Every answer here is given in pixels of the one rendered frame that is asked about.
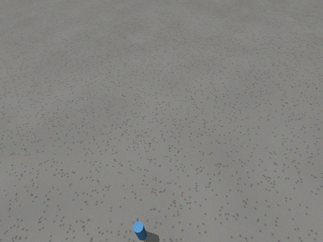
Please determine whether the can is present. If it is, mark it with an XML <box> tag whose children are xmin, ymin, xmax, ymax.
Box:
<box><xmin>133</xmin><ymin>221</ymin><xmax>147</xmax><ymax>240</ymax></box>

